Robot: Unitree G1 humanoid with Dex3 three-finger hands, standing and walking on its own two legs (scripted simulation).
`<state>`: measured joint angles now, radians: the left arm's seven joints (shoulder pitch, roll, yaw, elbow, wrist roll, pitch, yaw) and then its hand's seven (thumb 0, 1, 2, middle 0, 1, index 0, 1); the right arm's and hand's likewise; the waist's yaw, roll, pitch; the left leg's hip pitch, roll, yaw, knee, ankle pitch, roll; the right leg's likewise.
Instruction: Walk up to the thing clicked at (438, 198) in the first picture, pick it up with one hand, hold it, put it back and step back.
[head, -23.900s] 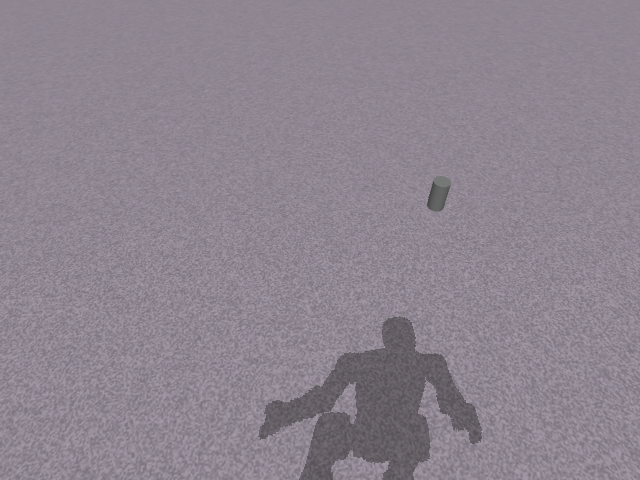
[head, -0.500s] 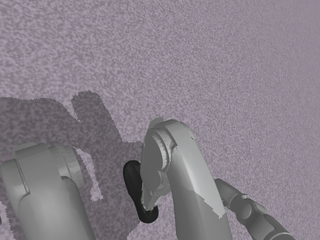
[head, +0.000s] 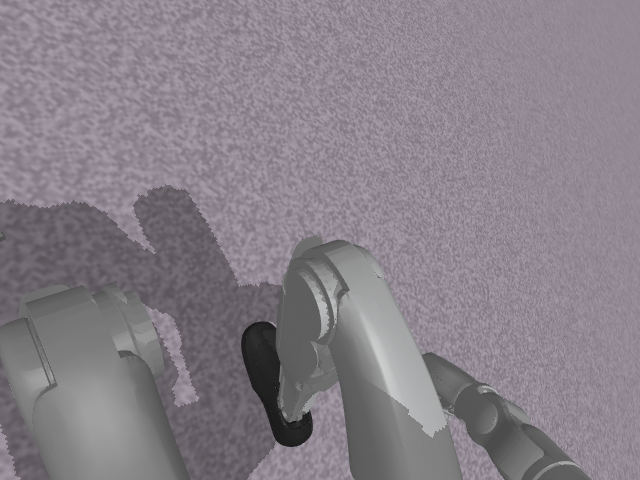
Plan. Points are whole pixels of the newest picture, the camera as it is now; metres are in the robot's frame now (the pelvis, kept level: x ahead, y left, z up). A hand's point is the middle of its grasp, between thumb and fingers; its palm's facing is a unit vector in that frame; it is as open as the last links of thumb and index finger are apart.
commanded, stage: withdraw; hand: left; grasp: from the side
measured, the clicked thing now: out of the picture +0.43 +0.30 -0.20
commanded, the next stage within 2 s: rise in 0.46 s
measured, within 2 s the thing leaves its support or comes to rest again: rests again in 0.66 s
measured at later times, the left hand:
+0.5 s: hand out of the picture +0.41 +0.37 -0.09, palm faces +0.42 -0.90 -0.06, open 17.6 cm
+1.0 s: hand out of the picture +0.32 +0.40 +0.02, palm faces +0.34 -0.82 -0.46, open 17.5 cm
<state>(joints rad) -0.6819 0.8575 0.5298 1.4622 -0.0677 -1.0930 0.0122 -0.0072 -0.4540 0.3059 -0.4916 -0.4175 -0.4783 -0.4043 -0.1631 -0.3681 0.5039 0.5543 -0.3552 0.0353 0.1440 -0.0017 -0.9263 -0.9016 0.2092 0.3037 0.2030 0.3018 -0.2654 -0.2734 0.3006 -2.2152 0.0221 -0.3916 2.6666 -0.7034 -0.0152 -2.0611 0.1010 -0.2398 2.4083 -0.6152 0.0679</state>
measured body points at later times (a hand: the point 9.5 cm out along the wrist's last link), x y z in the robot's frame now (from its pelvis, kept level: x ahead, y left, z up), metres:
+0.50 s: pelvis +0.00 +0.00 +0.02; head +0.20 +0.18 +0.37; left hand +0.39 +0.41 -0.08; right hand +0.17 -0.24 -0.03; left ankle +0.08 +0.12 -0.25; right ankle +0.14 -0.13 -0.25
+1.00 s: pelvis +0.01 -0.01 +0.10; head +0.20 +0.09 +0.50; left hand +0.30 +0.44 +0.05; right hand +0.19 -0.24 -0.02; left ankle +0.08 +0.12 -0.25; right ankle +0.14 -0.13 -0.25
